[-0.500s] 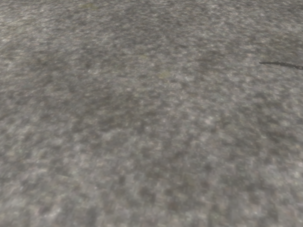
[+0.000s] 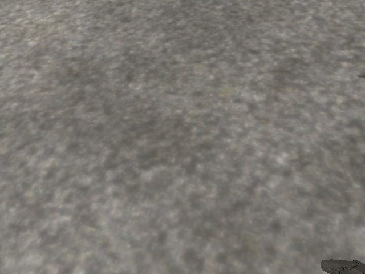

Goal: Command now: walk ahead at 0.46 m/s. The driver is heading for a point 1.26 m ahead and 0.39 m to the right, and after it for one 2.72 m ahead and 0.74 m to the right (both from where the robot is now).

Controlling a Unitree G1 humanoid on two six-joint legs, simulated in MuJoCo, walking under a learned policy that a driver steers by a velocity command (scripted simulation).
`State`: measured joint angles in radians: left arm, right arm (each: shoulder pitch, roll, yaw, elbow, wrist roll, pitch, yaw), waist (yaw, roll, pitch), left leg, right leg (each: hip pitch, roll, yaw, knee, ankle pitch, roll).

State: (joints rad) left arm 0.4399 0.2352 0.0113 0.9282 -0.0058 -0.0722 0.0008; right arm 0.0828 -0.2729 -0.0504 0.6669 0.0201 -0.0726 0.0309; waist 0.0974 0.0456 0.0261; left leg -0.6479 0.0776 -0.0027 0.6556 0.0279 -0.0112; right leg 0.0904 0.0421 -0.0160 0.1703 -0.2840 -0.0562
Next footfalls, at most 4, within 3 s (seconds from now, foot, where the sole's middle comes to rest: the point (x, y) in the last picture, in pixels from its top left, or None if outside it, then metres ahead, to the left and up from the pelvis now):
0.14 left None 0.28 0.13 -0.78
0.70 right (253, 253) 0.57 -0.13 -0.78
1.18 left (227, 175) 0.90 -0.03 -0.78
1.68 right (319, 169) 0.95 -0.42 -0.78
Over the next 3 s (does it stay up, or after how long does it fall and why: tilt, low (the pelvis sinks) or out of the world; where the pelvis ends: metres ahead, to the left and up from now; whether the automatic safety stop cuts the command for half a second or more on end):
stays up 1.51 -0.61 0.00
